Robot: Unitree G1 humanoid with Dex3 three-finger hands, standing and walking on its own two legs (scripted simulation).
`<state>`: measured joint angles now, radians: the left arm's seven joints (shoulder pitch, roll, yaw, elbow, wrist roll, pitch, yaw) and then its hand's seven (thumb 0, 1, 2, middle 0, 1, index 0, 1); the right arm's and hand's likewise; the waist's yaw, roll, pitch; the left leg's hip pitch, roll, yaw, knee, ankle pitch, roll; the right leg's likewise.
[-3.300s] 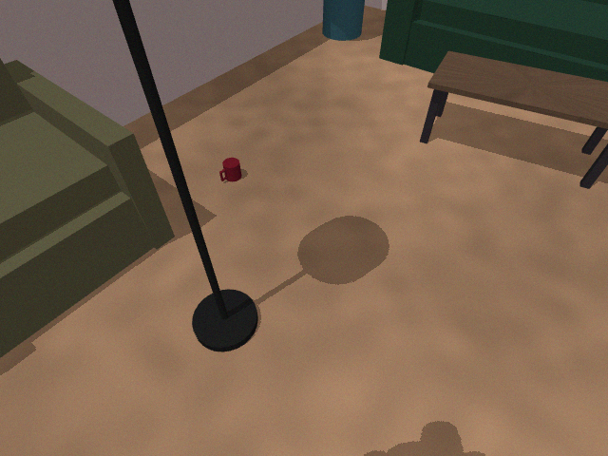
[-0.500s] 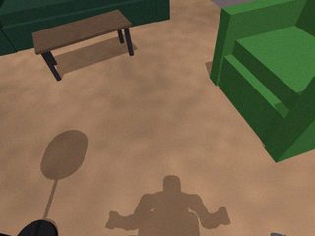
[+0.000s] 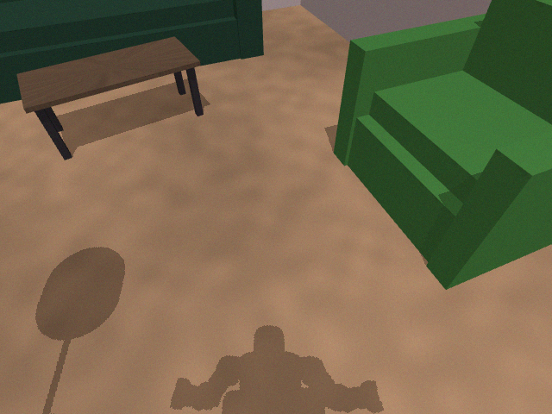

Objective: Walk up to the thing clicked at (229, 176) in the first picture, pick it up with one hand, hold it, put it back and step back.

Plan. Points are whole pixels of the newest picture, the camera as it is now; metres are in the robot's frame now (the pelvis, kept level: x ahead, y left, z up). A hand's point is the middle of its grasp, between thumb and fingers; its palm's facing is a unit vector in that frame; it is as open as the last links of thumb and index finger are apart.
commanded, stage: walk up
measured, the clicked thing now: out of the picture +0.50 +1.48 -0.72
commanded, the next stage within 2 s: stand in 0.04 s
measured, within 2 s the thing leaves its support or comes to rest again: neither
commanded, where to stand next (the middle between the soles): +0.07 +0.03 m, yaw +3 degrees
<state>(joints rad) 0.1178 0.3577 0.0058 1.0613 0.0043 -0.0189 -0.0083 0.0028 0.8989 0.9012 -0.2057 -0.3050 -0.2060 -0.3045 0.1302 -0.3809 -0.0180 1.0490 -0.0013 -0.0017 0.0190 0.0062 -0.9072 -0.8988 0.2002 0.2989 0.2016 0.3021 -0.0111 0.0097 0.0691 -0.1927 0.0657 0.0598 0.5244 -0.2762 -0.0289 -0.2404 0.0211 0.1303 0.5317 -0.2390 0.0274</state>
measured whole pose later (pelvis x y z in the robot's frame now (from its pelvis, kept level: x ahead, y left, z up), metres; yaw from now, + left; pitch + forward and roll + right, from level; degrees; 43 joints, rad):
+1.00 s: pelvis +0.01 +0.00 +0.01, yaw +2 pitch -3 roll +0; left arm 0.11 0.35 0.00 1.14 0.01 -0.01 -0.01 0.00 0.90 0.90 -0.20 -0.30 -0.20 -0.30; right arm 0.10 -0.35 -0.02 1.15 0.00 0.00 0.01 0.00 -0.91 -0.90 0.20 0.30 0.20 0.30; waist -0.01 0.00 0.06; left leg -0.11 0.04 0.03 0.35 -0.19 -0.03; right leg -0.14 -0.01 0.10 0.36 -0.17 0.04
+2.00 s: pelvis +0.03 +0.01 +0.01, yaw +3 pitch -2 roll +0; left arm 0.11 0.35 0.00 1.11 0.01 -0.01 0.00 0.00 0.90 0.90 -0.20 -0.30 -0.20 -0.30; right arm 0.10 -0.35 -0.02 1.13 0.00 0.00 0.01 0.00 -0.91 -0.90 0.20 0.30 0.20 0.30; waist -0.01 0.00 0.05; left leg -0.09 0.04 0.02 0.33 -0.21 -0.03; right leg -0.12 -0.02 0.09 0.35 -0.20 0.04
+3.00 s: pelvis +0.09 -0.04 +0.00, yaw +0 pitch -4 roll +0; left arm 0.30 0.39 0.09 1.01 0.04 -0.06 -0.05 0.00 0.90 0.90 -0.20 -0.30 -0.20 -0.30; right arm 0.26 -0.44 -0.10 1.03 -0.02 0.02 0.05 0.01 -0.91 -0.90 0.20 0.30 0.20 0.30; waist 0.04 0.09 0.03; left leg -0.33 0.00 -0.08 1.01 -0.43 0.04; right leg -0.16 0.00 -0.05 0.50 -0.28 -0.02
